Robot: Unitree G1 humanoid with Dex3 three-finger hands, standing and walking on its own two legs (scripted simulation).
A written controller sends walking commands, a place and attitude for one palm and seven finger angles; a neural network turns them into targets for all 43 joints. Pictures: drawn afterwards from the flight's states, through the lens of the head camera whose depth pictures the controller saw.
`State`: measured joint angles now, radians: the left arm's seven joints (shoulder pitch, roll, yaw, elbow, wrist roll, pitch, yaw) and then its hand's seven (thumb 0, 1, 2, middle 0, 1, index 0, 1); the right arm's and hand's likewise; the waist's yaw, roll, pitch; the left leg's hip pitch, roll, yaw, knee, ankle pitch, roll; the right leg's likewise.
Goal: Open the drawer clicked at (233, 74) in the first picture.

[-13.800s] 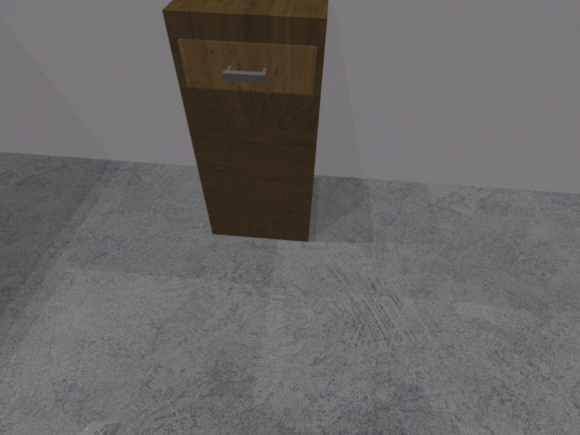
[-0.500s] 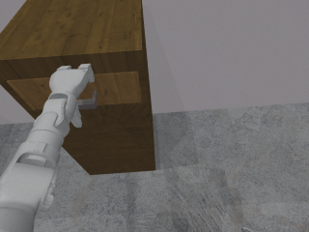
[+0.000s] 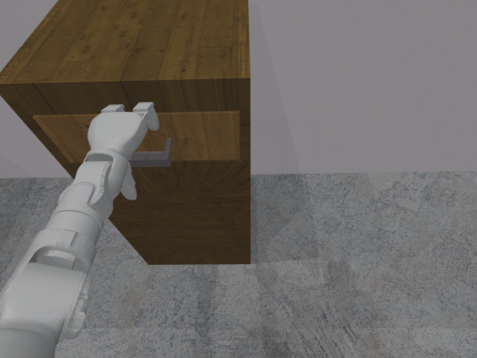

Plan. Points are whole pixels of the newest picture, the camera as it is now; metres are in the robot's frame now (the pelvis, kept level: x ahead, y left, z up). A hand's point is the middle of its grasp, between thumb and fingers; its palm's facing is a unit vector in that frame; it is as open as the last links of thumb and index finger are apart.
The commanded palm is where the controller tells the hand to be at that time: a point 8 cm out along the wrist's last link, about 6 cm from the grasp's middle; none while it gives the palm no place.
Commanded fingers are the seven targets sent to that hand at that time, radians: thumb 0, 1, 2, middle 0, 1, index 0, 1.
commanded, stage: move the hooked fingers above the handle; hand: left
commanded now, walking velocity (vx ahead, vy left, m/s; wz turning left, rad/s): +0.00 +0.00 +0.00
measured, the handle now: (141, 151) +0.50 +0.21 +0.03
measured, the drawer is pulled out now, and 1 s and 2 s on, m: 0.00 0.00 0.00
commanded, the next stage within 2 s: none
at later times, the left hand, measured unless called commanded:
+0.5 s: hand (121, 153) +0.44 +0.22 +0.08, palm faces -0.03 -0.01 -1.00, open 13.7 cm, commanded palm +0.42 +0.21 +0.14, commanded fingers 0.00 -0.50 0.30 -0.30 -1.20 -0.30 -1.20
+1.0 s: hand (125, 162) +0.42 +0.21 +0.08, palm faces -0.09 +0.00 -1.00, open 13.8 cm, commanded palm +0.41 +0.20 +0.14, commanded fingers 0.00 -0.50 0.30 -0.30 -1.20 -0.30 -1.20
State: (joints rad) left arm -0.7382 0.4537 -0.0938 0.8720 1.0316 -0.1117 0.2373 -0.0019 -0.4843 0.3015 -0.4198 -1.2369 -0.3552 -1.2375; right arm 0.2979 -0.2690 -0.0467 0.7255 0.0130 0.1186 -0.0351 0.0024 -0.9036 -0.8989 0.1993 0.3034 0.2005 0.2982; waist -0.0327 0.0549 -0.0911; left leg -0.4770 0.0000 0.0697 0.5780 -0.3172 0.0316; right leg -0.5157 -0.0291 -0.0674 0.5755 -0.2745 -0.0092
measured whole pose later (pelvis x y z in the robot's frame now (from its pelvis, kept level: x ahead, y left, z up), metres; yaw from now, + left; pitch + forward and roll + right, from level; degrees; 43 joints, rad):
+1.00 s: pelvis +0.01 -0.02 +0.01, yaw +0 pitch +9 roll +1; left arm -0.62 0.46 -0.12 0.72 0.99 -0.04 0.08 0.00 -0.49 0.30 -0.32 -1.20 -0.32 -1.20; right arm 0.23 -0.26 -0.03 0.67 0.02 0.14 -0.05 0.00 -0.90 -0.90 0.20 0.30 0.20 0.30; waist 0.01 0.07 -0.07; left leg -0.36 0.01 0.06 0.50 -0.29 0.01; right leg -0.41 -0.01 -0.07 0.53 -0.27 -0.03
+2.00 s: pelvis +0.00 +0.00 +0.00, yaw +0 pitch +9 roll +0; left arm -0.62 0.43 -0.13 0.73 1.01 -0.10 0.09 0.00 -0.49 0.30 -0.32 -1.20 -0.33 -1.21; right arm 0.26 -0.26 -0.03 0.66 0.02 0.14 -0.05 0.00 -0.90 -0.90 0.20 0.30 0.20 0.30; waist -0.01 0.05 -0.07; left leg -0.38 0.00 0.08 0.53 -0.30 0.03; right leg -0.44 -0.02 -0.06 0.55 -0.27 -0.01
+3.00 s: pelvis +0.00 -0.01 -0.01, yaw -1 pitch +14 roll +0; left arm -0.66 0.46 -0.02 0.90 1.06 -0.16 0.26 0.00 -0.48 0.30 -0.31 -1.20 -0.32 -1.20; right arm 0.30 -0.26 -0.05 0.70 0.00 0.13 -0.04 0.00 -0.90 -0.90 0.20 0.30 0.20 0.30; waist -0.05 0.05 -0.11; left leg -0.54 0.02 0.08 0.64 -0.34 0.02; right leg -0.59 -0.01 -0.05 0.64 -0.30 -0.02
